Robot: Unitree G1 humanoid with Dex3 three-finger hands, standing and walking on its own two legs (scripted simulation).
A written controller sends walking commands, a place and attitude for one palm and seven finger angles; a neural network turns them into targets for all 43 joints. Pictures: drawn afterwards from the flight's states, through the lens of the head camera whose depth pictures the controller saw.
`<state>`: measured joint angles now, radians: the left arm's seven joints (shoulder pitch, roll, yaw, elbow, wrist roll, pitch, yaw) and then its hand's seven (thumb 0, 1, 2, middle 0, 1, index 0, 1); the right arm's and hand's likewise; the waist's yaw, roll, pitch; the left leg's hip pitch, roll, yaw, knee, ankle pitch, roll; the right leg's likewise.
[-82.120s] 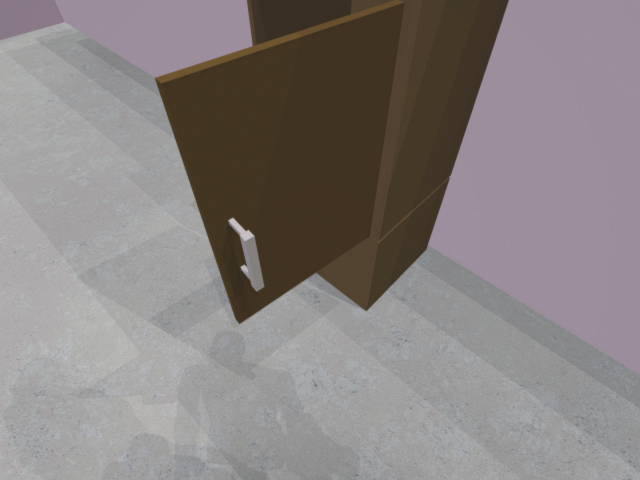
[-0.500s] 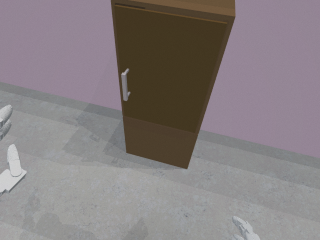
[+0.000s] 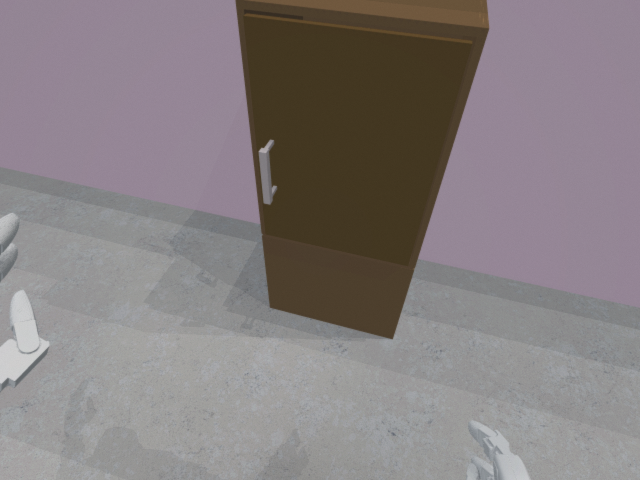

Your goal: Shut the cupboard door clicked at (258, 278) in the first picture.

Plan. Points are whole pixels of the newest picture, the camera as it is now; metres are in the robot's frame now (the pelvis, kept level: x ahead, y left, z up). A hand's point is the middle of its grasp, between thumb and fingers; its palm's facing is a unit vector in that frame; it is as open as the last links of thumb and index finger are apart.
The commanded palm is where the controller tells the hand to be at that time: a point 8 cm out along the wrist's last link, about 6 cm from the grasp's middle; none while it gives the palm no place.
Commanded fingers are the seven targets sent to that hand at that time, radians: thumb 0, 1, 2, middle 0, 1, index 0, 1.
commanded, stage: let the arm hang, fingers relaxed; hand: left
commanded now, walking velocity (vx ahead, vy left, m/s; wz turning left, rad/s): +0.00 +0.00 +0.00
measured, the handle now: (269, 172) +0.82 +0.16 -0.09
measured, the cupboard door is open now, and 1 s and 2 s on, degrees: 0 0 0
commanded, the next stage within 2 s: look to check the result in 1.18 s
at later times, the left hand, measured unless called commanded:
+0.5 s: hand out of the picture -0.06 +0.17 -0.18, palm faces +0.00 -0.99 -0.16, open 7.2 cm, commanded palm none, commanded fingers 0.00 0.90 0.90 -0.20 -0.30 -0.20 -0.30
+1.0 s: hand out of the picture +0.05 +0.14 -0.17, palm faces -0.01 -0.98 -0.21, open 7.4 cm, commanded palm none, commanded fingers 0.00 0.90 0.90 -0.20 -0.30 -0.20 -0.30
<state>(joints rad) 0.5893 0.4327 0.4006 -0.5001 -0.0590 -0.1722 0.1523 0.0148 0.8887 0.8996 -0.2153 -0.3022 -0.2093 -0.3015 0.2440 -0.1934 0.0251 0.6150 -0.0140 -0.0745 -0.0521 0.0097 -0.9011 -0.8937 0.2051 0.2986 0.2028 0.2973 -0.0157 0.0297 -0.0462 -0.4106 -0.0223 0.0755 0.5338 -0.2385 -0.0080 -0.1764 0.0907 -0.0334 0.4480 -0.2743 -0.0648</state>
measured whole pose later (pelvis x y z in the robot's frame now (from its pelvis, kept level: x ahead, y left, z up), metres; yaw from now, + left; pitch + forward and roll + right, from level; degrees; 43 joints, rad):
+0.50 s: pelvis +0.00 -0.01 +0.00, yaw +0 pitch +1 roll -1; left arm 0.43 0.21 0.00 1.05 0.03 0.04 -0.01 0.01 0.95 0.90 -0.21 -0.30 -0.20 -0.30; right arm 0.25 -0.26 -0.03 0.99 -0.02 0.03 -0.01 0.01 -0.91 -0.89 0.20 0.30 0.20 0.30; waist 0.00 -0.03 0.04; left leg -0.40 -0.04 0.05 0.49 -0.16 0.04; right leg -0.19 0.02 -0.01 0.49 -0.31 -0.02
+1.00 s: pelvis +0.03 -0.04 +0.01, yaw +0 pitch -2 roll +0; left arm 0.28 0.18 -0.01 1.11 0.02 -0.01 0.03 0.00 0.91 0.90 -0.20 -0.30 -0.20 -0.30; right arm 0.25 -0.18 -0.01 1.12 -0.02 0.01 -0.02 0.00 -0.91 -0.89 0.20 0.30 0.20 0.30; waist -0.03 0.01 -0.01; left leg -0.26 -0.03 0.04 0.39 -0.10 0.04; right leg -0.05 0.04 0.00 0.39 -0.31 -0.04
